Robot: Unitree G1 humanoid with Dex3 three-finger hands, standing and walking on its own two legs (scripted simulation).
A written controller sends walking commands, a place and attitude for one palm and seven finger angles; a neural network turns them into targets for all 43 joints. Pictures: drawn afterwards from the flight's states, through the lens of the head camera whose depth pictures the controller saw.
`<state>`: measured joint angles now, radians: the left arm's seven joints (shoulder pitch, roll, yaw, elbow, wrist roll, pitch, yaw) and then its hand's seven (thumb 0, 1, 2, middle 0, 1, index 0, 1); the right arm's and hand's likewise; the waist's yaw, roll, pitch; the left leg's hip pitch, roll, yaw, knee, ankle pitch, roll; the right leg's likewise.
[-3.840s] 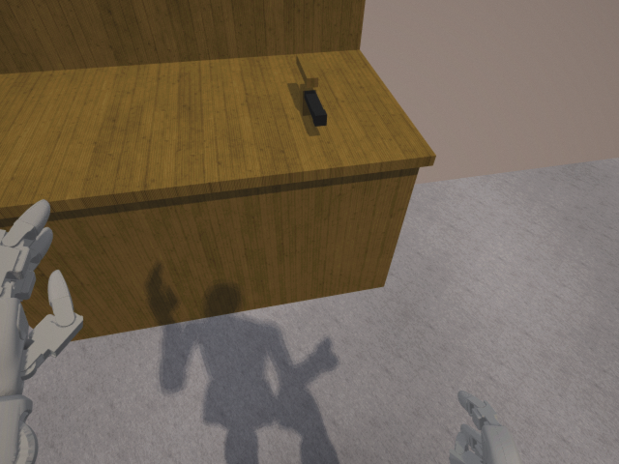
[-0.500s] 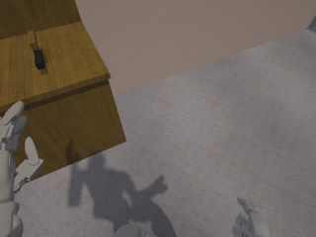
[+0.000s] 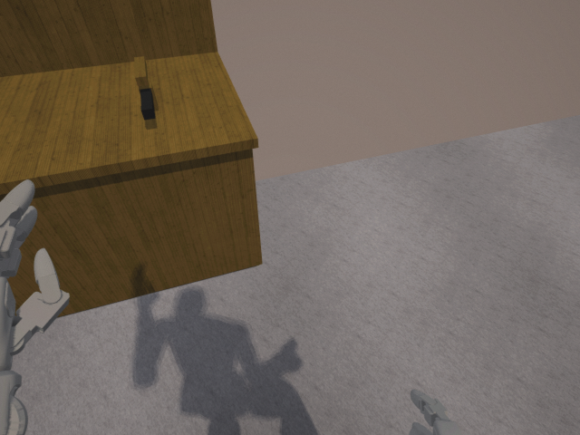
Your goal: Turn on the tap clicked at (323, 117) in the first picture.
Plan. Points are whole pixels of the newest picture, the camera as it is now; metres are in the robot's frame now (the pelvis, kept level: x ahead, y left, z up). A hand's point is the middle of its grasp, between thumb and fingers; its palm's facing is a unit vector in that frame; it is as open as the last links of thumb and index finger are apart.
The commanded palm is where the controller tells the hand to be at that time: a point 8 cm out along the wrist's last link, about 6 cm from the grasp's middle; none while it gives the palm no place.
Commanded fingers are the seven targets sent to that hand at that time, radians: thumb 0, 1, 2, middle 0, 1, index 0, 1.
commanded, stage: take the last steps up to it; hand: left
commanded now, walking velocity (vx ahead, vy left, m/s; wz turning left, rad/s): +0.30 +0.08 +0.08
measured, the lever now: (148, 112) +0.84 +0.44 +0.00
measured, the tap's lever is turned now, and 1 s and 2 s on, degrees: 0 0 0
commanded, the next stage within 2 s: come to a stop and stand still in 1.88 s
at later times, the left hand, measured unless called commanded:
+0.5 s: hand (68, 235) +0.28 +0.28 +0.17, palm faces +0.43 -0.82 -0.39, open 7.5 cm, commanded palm +0.22 +0.32 +0.18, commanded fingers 0.00 0.90 0.90 -0.20 -0.30 -0.20 -0.30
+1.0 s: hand (112, 177) +0.38 +0.28 +0.17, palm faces +0.42 -0.81 -0.41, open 7.5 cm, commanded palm +0.33 +0.32 +0.18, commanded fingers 0.00 0.90 0.90 -0.20 -0.30 -0.20 -0.30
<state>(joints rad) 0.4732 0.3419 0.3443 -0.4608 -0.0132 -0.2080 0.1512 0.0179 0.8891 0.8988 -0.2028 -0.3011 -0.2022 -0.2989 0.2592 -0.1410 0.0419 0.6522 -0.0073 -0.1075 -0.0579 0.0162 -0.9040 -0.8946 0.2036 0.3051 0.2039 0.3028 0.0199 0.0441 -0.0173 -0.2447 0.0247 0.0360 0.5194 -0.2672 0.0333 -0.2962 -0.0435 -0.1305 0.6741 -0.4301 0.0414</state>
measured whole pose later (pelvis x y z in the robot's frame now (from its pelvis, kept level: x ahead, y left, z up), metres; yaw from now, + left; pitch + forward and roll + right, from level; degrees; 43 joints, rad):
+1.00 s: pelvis +0.18 +0.04 -0.01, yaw +1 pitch +0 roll +1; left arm 0.50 0.36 0.36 -0.57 -0.02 -0.25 0.17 0.02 0.88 0.90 -0.21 -0.30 -0.21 -0.30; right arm 0.21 -0.26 -0.04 0.59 -0.01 -0.08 -0.08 0.02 -0.91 -0.89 0.20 0.30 0.20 0.30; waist 0.00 -0.03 0.07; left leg -0.33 0.07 0.16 0.55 -0.23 0.00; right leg -0.18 -0.09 -0.14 0.58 -0.38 0.01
